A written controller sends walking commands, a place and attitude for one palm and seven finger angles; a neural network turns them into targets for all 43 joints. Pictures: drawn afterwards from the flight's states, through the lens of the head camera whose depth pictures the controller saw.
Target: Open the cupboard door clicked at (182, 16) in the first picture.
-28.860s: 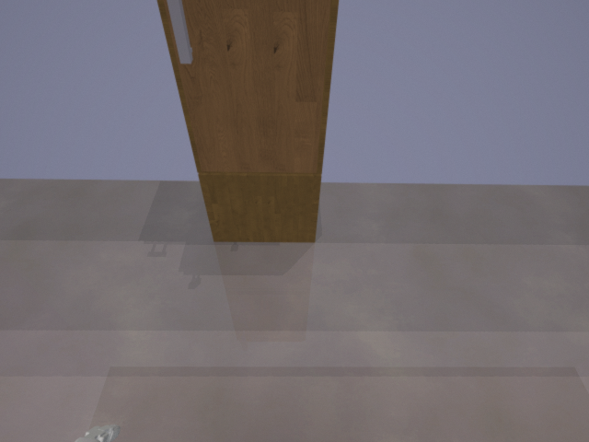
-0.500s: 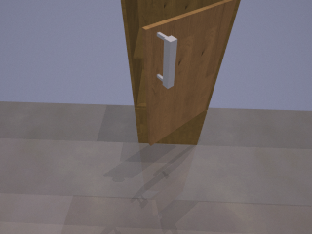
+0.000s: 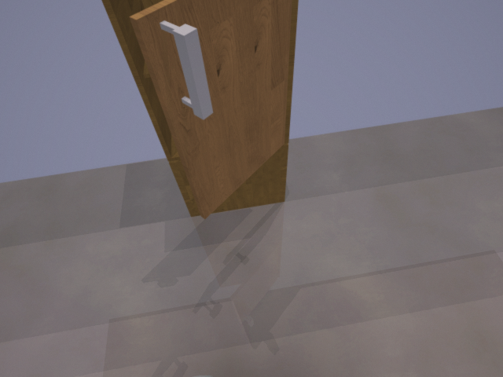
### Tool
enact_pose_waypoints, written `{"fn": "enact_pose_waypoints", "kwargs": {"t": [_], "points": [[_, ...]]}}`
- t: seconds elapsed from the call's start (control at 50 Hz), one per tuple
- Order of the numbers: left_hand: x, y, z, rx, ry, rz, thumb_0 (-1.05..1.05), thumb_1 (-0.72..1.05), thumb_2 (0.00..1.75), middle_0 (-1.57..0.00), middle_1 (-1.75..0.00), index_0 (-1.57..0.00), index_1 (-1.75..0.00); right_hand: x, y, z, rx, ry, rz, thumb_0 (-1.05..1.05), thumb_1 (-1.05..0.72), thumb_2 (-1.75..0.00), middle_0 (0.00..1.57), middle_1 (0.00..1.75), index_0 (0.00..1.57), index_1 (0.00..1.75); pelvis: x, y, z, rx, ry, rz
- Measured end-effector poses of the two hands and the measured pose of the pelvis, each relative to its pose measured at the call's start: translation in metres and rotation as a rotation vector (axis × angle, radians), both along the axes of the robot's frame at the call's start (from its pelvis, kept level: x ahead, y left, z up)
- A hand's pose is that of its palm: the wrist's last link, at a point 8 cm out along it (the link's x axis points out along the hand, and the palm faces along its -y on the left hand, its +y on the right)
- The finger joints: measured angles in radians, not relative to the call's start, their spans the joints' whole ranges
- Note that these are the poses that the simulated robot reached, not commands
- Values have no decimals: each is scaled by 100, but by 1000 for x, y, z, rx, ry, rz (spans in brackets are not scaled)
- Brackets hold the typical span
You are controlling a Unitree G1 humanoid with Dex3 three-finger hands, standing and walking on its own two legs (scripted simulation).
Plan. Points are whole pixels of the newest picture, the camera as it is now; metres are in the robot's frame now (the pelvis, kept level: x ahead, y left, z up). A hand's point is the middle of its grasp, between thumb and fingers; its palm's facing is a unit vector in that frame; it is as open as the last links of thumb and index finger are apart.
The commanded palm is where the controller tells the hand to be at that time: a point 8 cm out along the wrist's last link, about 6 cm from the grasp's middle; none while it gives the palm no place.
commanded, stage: walk to a spot facing it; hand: left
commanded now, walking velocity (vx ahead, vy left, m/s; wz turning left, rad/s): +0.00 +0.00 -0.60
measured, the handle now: (186, 72) +0.57 +0.16 +0.16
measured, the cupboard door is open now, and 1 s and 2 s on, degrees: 41 41 41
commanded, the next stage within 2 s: none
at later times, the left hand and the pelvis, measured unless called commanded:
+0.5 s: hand out of the picture +0.10 +0.20 -0.16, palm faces -0.18 -0.96 -0.22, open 7.4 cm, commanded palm none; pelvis +0.03 +0.02 +0.01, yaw -16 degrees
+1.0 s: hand (217, 311) +0.25 +0.10 -0.15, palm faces -0.57 -0.77 -0.29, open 7.4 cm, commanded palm none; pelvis +0.03 +0.00 +0.00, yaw -36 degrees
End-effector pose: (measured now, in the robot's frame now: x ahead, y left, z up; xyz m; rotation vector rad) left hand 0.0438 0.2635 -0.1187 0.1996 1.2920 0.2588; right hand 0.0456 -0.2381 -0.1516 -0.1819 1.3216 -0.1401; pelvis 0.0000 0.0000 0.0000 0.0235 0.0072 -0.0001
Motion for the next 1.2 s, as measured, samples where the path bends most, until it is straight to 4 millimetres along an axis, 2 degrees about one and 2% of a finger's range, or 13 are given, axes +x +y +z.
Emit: {"fn": "enact_pose_waypoints", "kwargs": {"t": [0.06,0.24,0.36,0.5,0.58,0.7,0.76,0.84,0.9,0.94,1.02,1.12,1.2], "points": [[12,-7,3,30,-23,-40,0,91,90,-20,-30,-20,-29,3,-16,-2,5,-8,-43,1,-91,-90,21,30,20,30,-1,-10,-1,1,-1,-30],[22,-36,10,-4,44,-141,0,91,90,-20,-30,-20,-30,33,-40,27,-20,-137,-135,1,-91,-90,20,30,19,30,4,-16,16,24,13,-145],[34,-40,4,-44,62,-190,1,90,90,-21,-30,-21,-30,46,-36,37,-41,-185,-177,1,-91,-90,20,30,19,30,12,-7,17,14,22,-209],[64,-17,-14,-70,76,-252,1,90,90,-21,-30,-21,-30,49,-12,45,-80,-224,-231,1,-91,-90,20,30,19,30,27,18,10,-12,37,-285],[97,-3,-25,-70,57,-315,1,90,90,-21,-30,-20,-30,27,3,43,-110,-201,-260,1,-91,-90,21,30,20,30,32,29,4,-26,25,-345],[155,-10,-10,-71,-13,-440,1,91,90,-20,-30,-20,-29,-31,21,47,-102,-93,-354,1,-91,-90,21,30,20,30,34,32,14,-51,23,-423],[181,-26,-3,-68,-43,-516,1,91,90,-20,-30,-20,-29,-64,24,44,-91,-46,-424,1,-91,-90,21,30,20,30,34,29,15,-55,26,-468],[211,-61,3,-58,-85,-625,1,91,90,-20,-30,-20,-29,-107,22,32,-70,4,-524,1,-91,-90,21,30,20,30,33,19,10,-45,23,-530],[226,-91,1,-46,-139,-700,1,91,90,-20,-30,-20,-29,-137,14,15,-50,30,-597,1,-91,-90,21,30,20,30,30,5,-3,-22,19,-570],[228,-106,3,-41,-153,-733,1,91,90,-20,-30,-20,-29,-149,9,11,-47,53,-640,1,-91,-90,21,30,20,30,27,3,-4,-29,11,-595],[221,-126,7,-44,-119,-772,0,91,90,-20,-30,-20,-30,-152,1,20,-56,33,-700,1,-91,-90,20,30,19,30,27,-1,6,-12,0,-648],[214,-139,2,-75,-51,-827,1,90,90,-20,-30,-20,-30,-137,-4,33,-79,-47,-750,1,-91,-90,20,30,19,30,34,-1,12,5,3,-712],[221,-142,-8,-105,-17,-851,1,90,90,-21,-30,-21,-30,-123,2,37,-102,-84,-778,1,-91,-90,20,30,19,30,46,4,10,-4,16,-757]]}}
